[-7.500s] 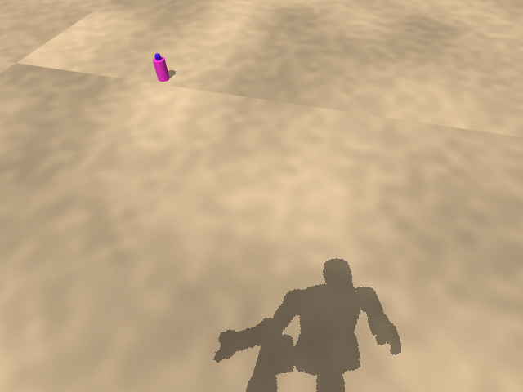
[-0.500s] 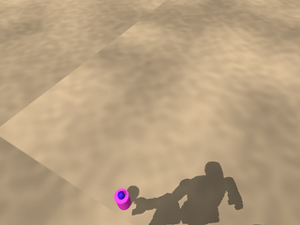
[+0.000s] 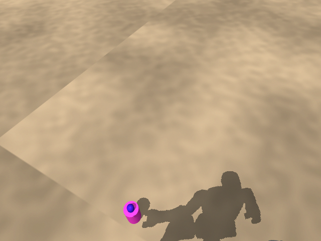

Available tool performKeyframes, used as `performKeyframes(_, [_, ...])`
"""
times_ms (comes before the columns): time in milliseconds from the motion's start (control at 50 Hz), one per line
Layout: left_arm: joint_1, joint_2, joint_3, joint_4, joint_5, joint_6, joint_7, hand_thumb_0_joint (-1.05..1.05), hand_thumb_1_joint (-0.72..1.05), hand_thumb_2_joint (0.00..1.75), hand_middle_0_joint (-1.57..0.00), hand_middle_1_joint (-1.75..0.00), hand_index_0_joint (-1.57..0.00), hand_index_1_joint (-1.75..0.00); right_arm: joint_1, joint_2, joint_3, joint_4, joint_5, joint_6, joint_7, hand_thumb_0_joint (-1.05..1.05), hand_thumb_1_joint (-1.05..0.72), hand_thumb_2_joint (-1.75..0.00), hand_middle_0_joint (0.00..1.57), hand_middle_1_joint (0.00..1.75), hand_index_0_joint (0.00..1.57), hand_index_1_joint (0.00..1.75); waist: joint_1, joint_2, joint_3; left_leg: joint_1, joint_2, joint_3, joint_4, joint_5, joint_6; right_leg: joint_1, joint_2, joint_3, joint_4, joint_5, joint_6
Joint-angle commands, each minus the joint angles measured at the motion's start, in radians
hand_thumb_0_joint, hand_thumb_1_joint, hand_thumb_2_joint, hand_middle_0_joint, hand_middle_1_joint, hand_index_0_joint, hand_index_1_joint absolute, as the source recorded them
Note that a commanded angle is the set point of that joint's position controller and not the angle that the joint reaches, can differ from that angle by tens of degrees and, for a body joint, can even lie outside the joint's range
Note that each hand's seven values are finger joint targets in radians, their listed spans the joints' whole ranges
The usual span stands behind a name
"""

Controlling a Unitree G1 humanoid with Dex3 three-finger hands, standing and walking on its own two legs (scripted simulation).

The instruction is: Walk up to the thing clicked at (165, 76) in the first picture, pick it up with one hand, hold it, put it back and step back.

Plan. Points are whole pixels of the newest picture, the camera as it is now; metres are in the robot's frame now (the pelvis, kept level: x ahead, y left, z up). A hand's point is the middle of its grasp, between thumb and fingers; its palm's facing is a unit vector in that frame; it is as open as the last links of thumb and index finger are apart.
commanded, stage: stand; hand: left
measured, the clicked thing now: (132, 211) +0.37 +0.18 -0.69
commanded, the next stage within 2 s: go down in 1.88 s
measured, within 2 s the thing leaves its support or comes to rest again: neither
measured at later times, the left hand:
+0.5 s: hand out of the picture +0.07 +0.24 -0.16, palm faces -0.03 -0.94 -0.34, open 7.4 cm
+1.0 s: hand out of the picture +0.09 +0.24 -0.16, palm faces -0.04 -0.94 -0.35, open 7.4 cm
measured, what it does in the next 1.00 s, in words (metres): stands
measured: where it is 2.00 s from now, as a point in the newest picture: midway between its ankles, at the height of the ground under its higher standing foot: outside the picture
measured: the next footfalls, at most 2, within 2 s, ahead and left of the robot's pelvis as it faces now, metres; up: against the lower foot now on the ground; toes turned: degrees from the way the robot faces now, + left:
none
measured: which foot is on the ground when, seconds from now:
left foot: down 0.00-1.00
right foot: down 0.00-1.00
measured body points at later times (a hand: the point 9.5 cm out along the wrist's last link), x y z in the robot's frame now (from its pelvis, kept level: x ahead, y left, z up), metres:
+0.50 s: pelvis +0.00 -0.01 +0.00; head +0.01 -0.01 +0.45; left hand +0.07 +0.29 -0.14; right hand +0.07 -0.31 -0.14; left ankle +0.01 +0.12 -0.75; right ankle +0.00 -0.13 -0.75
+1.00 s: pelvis +0.01 -0.01 +0.00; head +0.02 -0.01 +0.45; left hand +0.09 +0.29 -0.13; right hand +0.08 -0.31 -0.13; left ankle +0.01 +0.12 -0.75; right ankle +0.00 -0.13 -0.75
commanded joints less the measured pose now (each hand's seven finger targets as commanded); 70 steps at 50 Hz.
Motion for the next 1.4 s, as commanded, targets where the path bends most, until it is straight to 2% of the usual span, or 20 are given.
performKeyframes(0, [-0.037, 0.215, 0.033, -0.054, -0.007, -0.022, 0.009, 0.00, 0.90, 0.90, -0.20, -0.30, -0.20, -0.30, -0.040, -0.218, -0.042, -0.052, 0.004, -0.019, -0.016, 0.00, -0.90, -0.90, 0.20, 0.30, 0.20, 0.30, 0.003, 0.000, -0.098, 0.018, 0.126, -0.091, -0.043, 0.126, 0.020, 0.012, -0.119, 0.104, -0.050, 0.102, -0.026])
performKeyframes(80, [-0.037, 0.212, 0.030, -0.059, -0.007, -0.023, 0.011, 0.00, 0.90, 0.90, -0.20, -0.30, -0.20, -0.30, -0.040, -0.218, -0.044, -0.053, 0.003, -0.018, -0.015, 0.00, -0.90, -0.90, 0.20, 0.30, 0.20, 0.30, 0.003, -0.006, -0.093, 0.017, 0.129, -0.093, -0.039, 0.157, 0.017, 0.009, -0.113, 0.097, -0.049, 0.115, -0.027])
performKeyframes(160, [-0.026, 0.219, 0.031, -0.056, -0.003, -0.023, 0.011, 0.00, 0.90, 0.90, -0.20, -0.30, -0.20, -0.30, -0.034, -0.212, -0.043, -0.056, 0.003, -0.014, -0.014, 0.00, -0.90, -0.90, 0.20, 0.30, 0.20, 0.30, 0.000, -0.007, -0.072, 0.000, 0.119, -0.089, -0.046, 0.062, 0.016, -0.012, -0.111, 0.101, -0.066, 0.038, -0.022])
performKeyframes(240, [-0.029, 0.217, 0.032, -0.057, -0.006, -0.020, 0.009, 0.00, 0.90, 0.90, -0.20, -0.30, -0.20, -0.30, -0.026, -0.216, -0.044, -0.052, 0.001, -0.013, -0.012, 0.00, -0.90, -0.90, 0.20, 0.30, 0.20, 0.30, 0.002, 0.011, -0.049, -0.030, 0.113, -0.092, -0.053, 0.009, 0.014, -0.019, -0.106, 0.104, -0.069, -0.032, -0.024])
performKeyframes(340, [-0.021, 0.226, 0.034, -0.062, -0.001, -0.022, 0.009, 0.00, 0.90, 0.90, -0.20, -0.30, -0.20, -0.30, -0.025, -0.210, -0.043, -0.058, 0.001, -0.014, -0.012, 0.00, -0.90, -0.90, 0.20, 0.30, 0.20, 0.30, 0.005, -0.002, -0.059, -0.020, 0.116, -0.097, -0.044, 0.034, 0.016, -0.021, -0.107, 0.107, -0.063, -0.011, -0.028])
performKeyframes(400, [-0.021, 0.220, 0.033, -0.064, -0.006, -0.022, 0.008, 0.00, 0.90, 0.90, -0.20, -0.30, -0.20, -0.30, -0.023, -0.219, -0.043, -0.059, 0.002, -0.017, -0.013, 0.00, -0.90, -0.90, 0.20, 0.30, 0.20, 0.30, 0.005, 0.016, -0.081, -0.002, 0.124, -0.098, -0.036, 0.112, 0.016, 0.002, -0.111, 0.104, -0.046, 0.072, -0.031])
performKeyframes(520, [-0.014, 0.218, 0.031, -0.063, -0.005, -0.022, 0.009, 0.00, 0.90, 0.90, -0.20, -0.30, -0.20, -0.30, -0.017, -0.222, -0.042, -0.059, 0.003, -0.017, -0.018, 0.00, -0.90, -0.90, 0.20, 0.30, 0.20, 0.30, 0.006, 0.014, -0.101, 0.019, 0.130, -0.093, -0.029, 0.159, 0.018, 0.012, -0.112, 0.101, -0.037, 0.132, -0.032])
performKeyframes(740, [-0.023, 0.224, 0.032, -0.064, -0.005, -0.021, 0.012, 0.00, 0.90, 0.90, -0.20, -0.30, -0.20, -0.30, -0.009, -0.214, -0.040, -0.063, 0.002, -0.017, -0.019, 0.00, -0.90, -0.90, 0.20, 0.30, 0.20, 0.30, 0.004, -0.011, -0.082, 0.017, 0.131, -0.087, -0.039, 0.157, 0.012, 0.009, -0.111, 0.100, -0.038, 0.130, -0.031])
performKeyframes(840, [-0.017, 0.220, 0.030, -0.063, -0.004, -0.022, 0.010, 0.00, 0.90, 0.90, -0.20, -0.30, -0.20, -0.30, -0.013, -0.220, -0.041, -0.065, 0.003, -0.015, -0.017, 0.00, -0.90, -0.90, 0.20, 0.30, 0.20, 0.30, 0.004, 0.000, -0.074, 0.007, 0.127, -0.086, -0.044, 0.084, 0.016, 0.004, -0.112, 0.107, -0.060, 0.075, -0.030])
performKeyframes(940, [-0.019, 0.225, 0.032, -0.068, -0.005, -0.024, 0.011, 0.00, 0.90, 0.90, -0.20, -0.30, -0.20, -0.30, -0.017, -0.216, -0.042, -0.068, 0.002, -0.018, -0.018, 0.00, -0.90, -0.90, 0.20, 0.30, 0.20, 0.30, 0.007, -0.002, -0.091, 0.029, 0.132, -0.087, -0.039, 0.155, 0.013, 0.008, -0.110, 0.103, -0.041, 0.134, -0.033])
performKeyframes(1120, [-0.017, 0.225, 0.032, -0.069, -0.002, -0.025, 0.012, 0.00, 0.90, 0.90, -0.20, -0.30, -0.20, -0.30, -0.017, -0.213, -0.043, -0.070, 0.003, -0.015, -0.017, 0.00, -0.90, -0.90, 0.20, 0.30, 0.20, 0.30, 0.004, -0.004, -0.098, 0.037, 0.132, -0.079, -0.032, 0.148, 0.015, 0.021, -0.112, 0.105, -0.045, 0.155, -0.033])
performKeyframes(1240, [-0.017, 0.221, 0.032, -0.069, -0.003, -0.020, 0.011, 0.00, 0.90, 0.90, -0.20, -0.30, -0.20, -0.30, -0.010, -0.220, -0.041, -0.068, 0.002, -0.014, -0.020, 0.00, -0.90, -0.90, 0.20, 0.30, 0.20, 0.30, 0.005, 0.016, -0.076, 0.021, 0.132, -0.077, -0.040, 0.109, 0.017, 0.010, -0.112, 0.112, -0.049, 0.116, -0.037])
performKeyframes(1380, [-0.012, 0.220, 0.033, -0.066, -0.003, -0.019, 0.010, 0.00, 0.90, 0.90, -0.20, -0.30, -0.20, -0.30, -0.009, -0.217, -0.040, -0.071, 0.002, -0.017, -0.020, 0.00, -0.90, -0.90, 0.20, 0.30, 0.20, 0.30, 0.009, 0.004, -0.068, 0.014, 0.133, -0.083, -0.051, 0.117, 0.015, 0.007, -0.107, 0.105, -0.046, 0.099, -0.034])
